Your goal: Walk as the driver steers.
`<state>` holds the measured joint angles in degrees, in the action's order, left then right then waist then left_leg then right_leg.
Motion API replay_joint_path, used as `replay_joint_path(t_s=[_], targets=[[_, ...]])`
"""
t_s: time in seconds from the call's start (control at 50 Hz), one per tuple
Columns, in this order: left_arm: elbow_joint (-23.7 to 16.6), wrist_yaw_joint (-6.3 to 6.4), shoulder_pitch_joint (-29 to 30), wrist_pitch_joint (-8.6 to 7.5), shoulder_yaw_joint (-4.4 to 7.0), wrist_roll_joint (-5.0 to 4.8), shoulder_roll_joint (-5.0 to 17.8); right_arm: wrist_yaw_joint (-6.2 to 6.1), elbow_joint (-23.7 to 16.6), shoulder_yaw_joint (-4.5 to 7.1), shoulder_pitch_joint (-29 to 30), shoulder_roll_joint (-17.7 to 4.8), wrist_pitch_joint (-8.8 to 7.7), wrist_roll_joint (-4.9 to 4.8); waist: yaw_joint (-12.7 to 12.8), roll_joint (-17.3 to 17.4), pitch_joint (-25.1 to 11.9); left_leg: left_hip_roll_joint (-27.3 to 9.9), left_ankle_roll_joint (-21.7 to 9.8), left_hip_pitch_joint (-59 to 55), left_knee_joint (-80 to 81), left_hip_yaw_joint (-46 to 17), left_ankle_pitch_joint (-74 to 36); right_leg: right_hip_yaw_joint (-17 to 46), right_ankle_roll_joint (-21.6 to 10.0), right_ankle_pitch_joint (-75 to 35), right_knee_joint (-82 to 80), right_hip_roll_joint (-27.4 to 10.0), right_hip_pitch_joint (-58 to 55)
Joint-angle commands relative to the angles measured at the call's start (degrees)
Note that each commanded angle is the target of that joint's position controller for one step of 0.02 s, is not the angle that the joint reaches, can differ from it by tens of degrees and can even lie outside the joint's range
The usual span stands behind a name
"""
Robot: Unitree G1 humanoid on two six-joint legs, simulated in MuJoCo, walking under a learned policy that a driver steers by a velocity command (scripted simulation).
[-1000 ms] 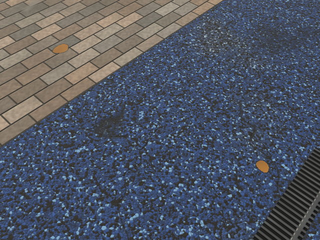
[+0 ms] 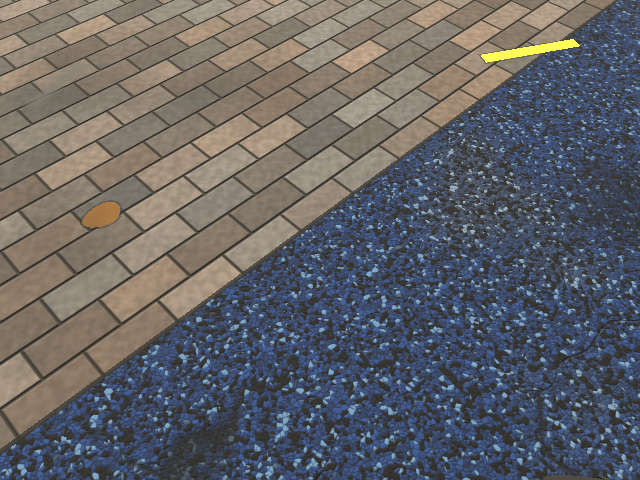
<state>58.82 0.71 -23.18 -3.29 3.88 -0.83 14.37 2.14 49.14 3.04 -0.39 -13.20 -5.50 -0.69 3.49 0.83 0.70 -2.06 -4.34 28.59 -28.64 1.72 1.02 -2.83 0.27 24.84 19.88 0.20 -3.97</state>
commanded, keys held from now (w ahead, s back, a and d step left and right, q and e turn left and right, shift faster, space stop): no key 0.36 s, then w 0.64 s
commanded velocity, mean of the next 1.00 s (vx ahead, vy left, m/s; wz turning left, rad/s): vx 0.31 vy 0.00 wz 0.00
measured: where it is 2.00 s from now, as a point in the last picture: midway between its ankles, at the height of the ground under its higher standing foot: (329, 308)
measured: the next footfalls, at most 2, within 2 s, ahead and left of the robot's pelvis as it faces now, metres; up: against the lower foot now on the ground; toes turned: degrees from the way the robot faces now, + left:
right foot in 0.42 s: +0.22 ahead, -0.12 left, +0.00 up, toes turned +0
left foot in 0.80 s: +0.33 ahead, +0.16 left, +0.00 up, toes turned +3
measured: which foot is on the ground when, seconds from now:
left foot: down 0.00-0.48, up 0.50-0.78, down 0.80-1.00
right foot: down 0.00-0.02, up 0.04-0.40, down 0.42-0.80, up 0.82-1.00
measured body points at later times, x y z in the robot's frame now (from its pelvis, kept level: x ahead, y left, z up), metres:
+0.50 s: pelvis +0.15 +0.01 +0.01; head +0.15 +0.00 +0.46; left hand +0.24 +0.28 -0.12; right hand +0.24 -0.24 -0.13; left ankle +0.13 +0.11 -0.72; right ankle +0.18 -0.12 -0.72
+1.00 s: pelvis +0.32 +0.07 +0.03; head +0.33 +0.09 +0.48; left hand +0.43 +0.34 -0.11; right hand +0.33 -0.18 -0.11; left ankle +0.29 +0.16 -0.72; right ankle +0.36 -0.09 -0.64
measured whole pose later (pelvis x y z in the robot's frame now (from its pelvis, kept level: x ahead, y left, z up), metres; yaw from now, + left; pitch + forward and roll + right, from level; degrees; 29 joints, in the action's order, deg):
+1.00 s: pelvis +0.32 +0.07 +0.03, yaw +0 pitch +2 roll -1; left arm 55.6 0.9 -9.9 -5.3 5.2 -1.2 14.6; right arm 0.8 59.6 2.6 -19.2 -12.1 -5.2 0.2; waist -2.3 -1.5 -1.9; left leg 1.2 -3.2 8.3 -19.0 2.7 12.7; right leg -0.3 -2.9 10.8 58.9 -5.5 34.6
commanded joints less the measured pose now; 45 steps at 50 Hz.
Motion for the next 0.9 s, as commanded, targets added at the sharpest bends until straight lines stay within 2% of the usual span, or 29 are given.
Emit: replay_joint_path(t_s=[0.02,0.04,0.06,0.08,0.1,0.14,0.18,0.22,0.28,0.36,0.4,0.42,0.44,0.46,0.48,0.5,0.52,0.56,0.58,0.62,0.68,0.74,0.78,0.8,0.82,0.84,0.86,0.88,0.9], targets=[[-4.00,0.00,-4.08,-0.94,-0.94,1.16,1.32,-0.86,3.22,5.21,-23.25,-17.73,-0.33,2.23,-9.07,10.26,-19.62,-17.96,-13.64,-49.10,-0.27,-25.66,-15.20,-0.70,-0.23,-20.55,44.52,0.99,32.15],[-2.55,-0.32,-4.94,-2.25,-0.96,0.86,2.11,-0.71,3.49,3.91,-23.71,-14.14,0.05,1.38,-9.12,13.11,-25.66,-22.44,-16.90,-50.92,5.85,-38.12,-23.51,8.26,0.51,11.13,54.96,4.58,37.57],[-3.19,-0.44,-1.36,-2.79,0.35,-0.74,6.47,-0.64,2.80,2.85,-19.26,-11.28,0.06,0.75,-8.44,9.32,-19.02,-20.30,-14.17,-43.93,5.23,-28.93,-26.08,11.11,-0.22,10.21,59.04,1.33,40.75],[-4.09,-0.18,2.49,-2.73,0.35,-1.15,6.61,-0.74,1.61,2.07,-13.86,-9.02,0.12,0.69,-6.69,5.72,-12.81,-17.79,-11.89,-35.51,5.67,-20.19,-29.08,8.41,-0.43,6.60,56.81,-1.90,41.48],[-4.32,0.35,4.66,-2.15,0.62,-0.53,6.10,-0.60,1.32,1.46,-9.96,-7.20,0.05,0.77,-4.92,2.29,-8.37,-15.01,-10.18,-27.43,7.79,-15.06,-28.78,6.64,-0.19,2.98,52.36,-4.19,39.85],[-3.89,1.00,3.35,-0.16,0.94,0.10,4.38,-0.46,1.89,0.71,-7.37,-4.99,-0.05,1.75,-1.85,3.68,-6.27,-12.00,-8.54,-17.10,11.41,-9.85,-28.52,6.02,-0.17,-1.49,46.40,-6.06,31.69],[-3.61,1.29,1.81,0.94,0.61,0.53,1.85,-0.82,3.03,0.53,-7.10,-5.33,-0.26,2.52,-0.11,4.30,-6.38,-10.87,-9.70,-13.35,12.76,-6.35,-33.08,5.60,0.47,-5.16,40.94,-5.94,27.83],[-4.53,1.66,4.28,1.37,0.52,0.81,1.90,-1.59,3.54,0.59,-5.99,-6.53,-0.13,2.47,0.27,4.73,-6.64,-9.95,-9.44,-13.04,13.05,-3.83,-33.97,5.35,0.90,-9.21,32.26,-6.00,26.80],[-5.22,1.60,8.79,2.05,0.36,0.81,2.50,-2.40,4.72,0.70,-6.99,-7.93,0.83,1.91,-1.46,4.61,-7.47,-9.42,-8.39,-14.00,13.72,-2.97,-26.95,4.50,1.25,-15.29,22.96,-5.34,23.54],[-5.42,1.54,12.05,2.93,0.68,0.87,3.48,-2.68,6.29,0.24,-7.80,-7.11,2.13,1.44,-2.25,4.13,-4.50,-9.86,-7.66,-13.86,13.58,-5.62,-8.93,4.39,0.59,-15.32,14.46,-4.76,20.58],[-4.67,1.39,11.76,2.71,0.80,1.43,3.75,-2.82,6.89,0.19,-9.17,-6.79,2.68,0.17,-2.07,3.03,-3.33,-7.76,-5.31,-12.73,13.10,-7.30,12.38,2.63,-0.98,-16.74,7.84,-3.70,16.74],[-4.60,1.42,11.65,2.53,1.08,1.43,4.95,-2.93,7.13,0.24,-10.60,-6.83,2.90,0.16,-2.66,2.26,-2.13,-6.73,-4.33,-11.84,12.39,-8.61,22.01,3.06,-1.94,-14.84,7.56,-4.19,16.15],[-4.68,1.52,11.12,2.21,1.21,1.13,6.22,-3.01,6.98,0.36,-11.56,-6.74,2.90,0.43,-3.53,0.37,-1.04,-5.15,-3.84,-9.69,9.40,-8.83,27.64,4.44,-3.50,-12.06,8.50,-5.56,15.55],[-4.16,1.46,11.96,2.07,1.98,0.35,8.85,-3.14,6.62,0.39,-13.51,-5.68,2.71,-0.02,-5.45,-6.06,0.58,-1.17,-2.90,-6.19,8.08,-4.86,31.30,7.36,-5.89,-1.50,5.88,-6.45,16.74],[-3.29,1.19,9.79,1.64,2.13,-0.47,7.39,-3.39,6.06,0.41,-11.08,-5.80,2.41,-0.28,-3.42,-7.83,2.73,1.07,-1.60,-5.64,3.37,-0.91,31.76,10.91,-7.56,7.61,1.03,-7.39,19.24],[-1.99,1.11,6.06,1.00,2.20,-0.43,7.10,-3.43,5.14,0.32,-8.99,-4.84,1.95,-0.62,-1.95,-11.50,3.43,2.90,-0.40,-0.96,-3.84,2.06,29.47,17.20,-9.71,11.92,-3.63,-11.02,15.98],[-0.92,0.92,2.55,0.30,2.60,-0.21,8.35,-3.35,4.56,0.11,-7.84,-3.38,1.48,-0.58,-0.83,-14.90,3.03,4.50,0.12,3.81,-11.18,3.43,26.22,26.09,-12.73,10.70,-6.96,-16.06,10.89],[-0.51,0.86,-0.62,-1.59,2.69,0.63,8.18,-2.65,2.95,0.80,-3.68,-5.45,0.54,-0.18,1.60,-13.51,0.79,1.58,0.05,14.05,-24.18,-2.03,30.77,34.40,-16.21,-0.08,-7.14,-21.93,2.76],[-0.89,0.82,0.26,-2.28,2.47,0.71,7.75,-2.26,2.78,1.03,-3.39,-5.62,0.22,-0.52,0.92,-10.78,-1.26,-0.32,-0.04,16.38,-28.04,-3.72,29.98,32.80,-15.66,-3.49,-6.12,-21.69,0.63],[-1.94,0.72,3.95,-2.45,2.22,-0.09,6.94,-1.74,2.88,1.06,-2.82,-4.99,-0.09,-0.96,-0.53,-8.01,-1.85,-2.53,0.14,13.48,-23.00,-3.10,24.54,25.38,-12.65,-6.09,-7.57,-18.92,3.64],[-2.31,0.37,7.15,-1.47,2.65,-0.32,8.21,-1.43,3.51,0.30,-2.66,-2.45,0.31,-0.42,-1.89,-9.31,-0.48,0.18,1.47,-2.40,-10.36,1.67,17.19,14.49,-9.96,-7.70,-9.54,-13.05,15.95],[-1.52,0.24,6.59,-0.95,3.10,-1.24,9.08,-1.51,5.83,0.87,-7.39,-3.95,1.11,-0.37,-4.29,-8.43,-0.86,2.88,2.17,-15.54,-3.10,4.36,8.54,10.25,-9.08,-6.76,-6.62,-11.26,22.76],[-1.43,0.36,7.08,-0.98,2.40,-1.00,6.79,-2.03,8.16,1.91,-14.51,-5.85,1.70,-0.68,-7.68,-6.67,-2.05,2.50,1.11,-24.73,-1.42,3.22,10.59,9.15,-7.06,-4.55,-0.45,-10.00,27.32],[-2.11,0.32,8.42,-1.13,1.53,-0.29,3.82,-2.55,9.18,3.09,-20.00,-9.33,1.64,-0.64,-10.16,-0.05,-3.19,-4.40,-1.39,-30.88,3.77,-6.65,15.99,4.50,-4.15,-7.13,12.96,-6.32,32.40],[-4.67,0.57,8.43,-2.09,0.43,0.30,-0.59,-2.80,9.56,4.52,-25.54,-16.31,1.80,-0.29,-10.89,17.01,-5.82,-17.74,-8.35,-40.01,13.66,-29.17,25.54,-1.83,-0.73,1.00,33.78,-0.09,46.01],[-5.56,0.66,9.61,-2.80,0.97,-0.37,2.16,-2.09,10.33,3.82,-27.17,-15.25,0.88,0.43,-11.08,16.02,-6.48,-22.14,-13.16,-38.61,18.52,-43.66,36.97,4.86,-1.47,7.03,46.60,-0.44,52.38],[-6.11,0.29,11.34,-3.31,1.56,-1.47,4.93,-1.78,8.73,2.56,-21.87,-11.56,0.02,0.51,-8.85,10.78,-1.36,-20.58,-11.56,-34.99,18.24,-39.21,38.92,7.05,-3.45,2.25,51.14,-4.23,56.94],[-5.76,0.14,11.58,-3.41,1.67,-1.60,5.36,-1.34,7.57,1.79,-18.00,-8.89,-0.46,0.71,-7.21,8.04,0.91,-17.50,-9.28,-31.24,18.31,-32.05,33.52,6.49,-4.45,-3.61,50.96,-6.10,56.18],[-5.18,0.35,11.20,-3.37,1.76,-0.97,4.80,-0.99,6.76,1.33,-15.21,-7.80,-0.65,0.81,-5.75,5.79,1.71,-15.24,-7.77,-27.80,18.80,-26.50,26.14,6.36,-4.66,-8.18,48.07,-7.38,53.90]])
